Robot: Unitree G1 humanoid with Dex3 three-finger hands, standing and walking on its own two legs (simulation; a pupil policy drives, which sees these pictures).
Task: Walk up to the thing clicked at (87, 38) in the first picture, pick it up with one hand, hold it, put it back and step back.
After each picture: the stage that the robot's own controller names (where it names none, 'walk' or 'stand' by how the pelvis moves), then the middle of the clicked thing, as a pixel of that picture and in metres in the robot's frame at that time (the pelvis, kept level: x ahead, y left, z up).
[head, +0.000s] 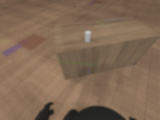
stand; (87, 36) +0.88 +0.09 -0.05
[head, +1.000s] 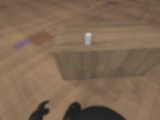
rise first; (88, 39) +0.79 +0.11 -0.02
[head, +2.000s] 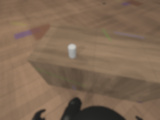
rise first; (72, 51) +0.52 +0.24 -0.03
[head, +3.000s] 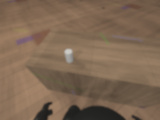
stand; (69, 56) +0.50 +0.23 -0.02
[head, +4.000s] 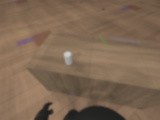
stand; (68, 58) +0.50 +0.23 -0.05
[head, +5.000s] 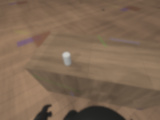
stand; (67, 58) +0.50 +0.25 -0.05
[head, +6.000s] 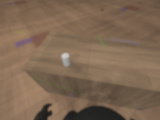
stand; (66, 59) +0.48 +0.25 -0.05
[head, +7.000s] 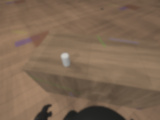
stand; (65, 59) +0.48 +0.25 -0.05
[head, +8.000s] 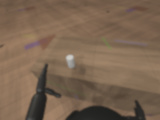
rise first; (70, 61) +0.48 +0.24 -0.05
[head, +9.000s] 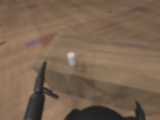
go down; (71, 59) +0.50 +0.24 -0.05
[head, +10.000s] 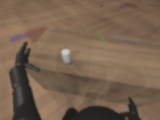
go down; (66, 56) +0.50 +0.22 -0.03
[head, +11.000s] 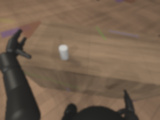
go down; (64, 52) +0.50 +0.22 -0.01
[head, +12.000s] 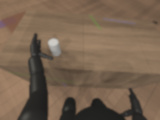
close in; (55, 47) +0.49 +0.24 +0.02
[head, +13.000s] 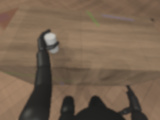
close; (52, 43) +0.51 +0.24 +0.04
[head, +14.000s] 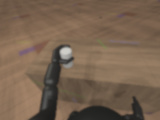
lift; (67, 58) +0.35 +0.17 +0.18
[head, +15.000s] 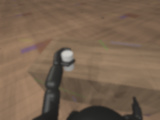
hold; (68, 61) +0.33 +0.17 +0.16
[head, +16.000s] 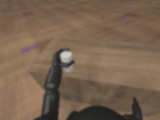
hold; (67, 61) +0.33 +0.17 +0.16
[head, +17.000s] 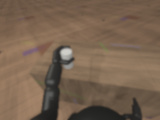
hold; (67, 59) +0.34 +0.17 +0.18
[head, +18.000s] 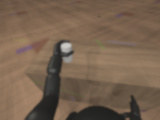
crouch; (67, 52) +0.40 +0.18 +0.17
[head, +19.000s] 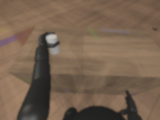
lower; (53, 44) +0.48 +0.24 +0.12
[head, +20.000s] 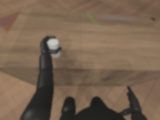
lower; (54, 48) +0.48 +0.22 +0.03
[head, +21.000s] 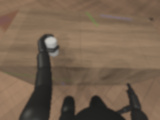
lower; (52, 47) +0.49 +0.23 +0.04
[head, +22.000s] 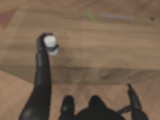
lower; (51, 46) +0.49 +0.23 +0.04
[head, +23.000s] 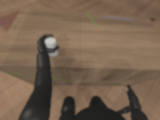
lower; (52, 47) +0.49 +0.23 +0.04
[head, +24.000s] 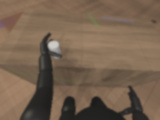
withdraw; (55, 50) +0.47 +0.22 +0.03
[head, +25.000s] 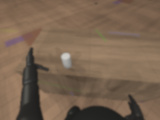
sink last; (66, 60) +0.44 +0.20 +0.00
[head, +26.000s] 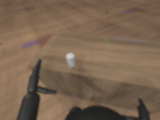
stand; (70, 60) +0.47 +0.22 +0.00
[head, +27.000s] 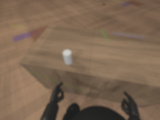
stand; (67, 57) +0.45 +0.22 +0.01
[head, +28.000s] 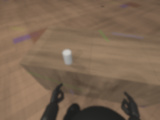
stand; (67, 57) +0.46 +0.22 +0.01
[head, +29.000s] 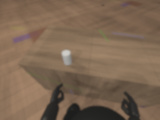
stand; (67, 57) +0.45 +0.22 +0.01
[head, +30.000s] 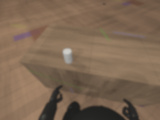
stand; (68, 56) +0.46 +0.22 +0.01
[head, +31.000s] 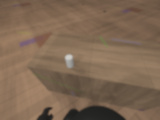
stand; (69, 61) +0.47 +0.22 -0.05
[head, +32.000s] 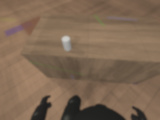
walk; (66, 43) +0.56 +0.24 -0.02
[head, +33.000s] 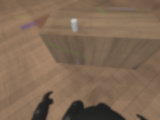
walk; (74, 25) +0.87 +0.25 -0.03
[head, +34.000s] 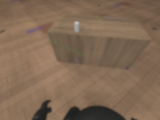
stand; (76, 26) +1.07 +0.26 -0.04
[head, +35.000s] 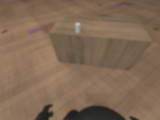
stand; (77, 27) +1.07 +0.25 -0.05
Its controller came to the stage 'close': yes
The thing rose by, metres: 0.22
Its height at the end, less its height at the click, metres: +0.00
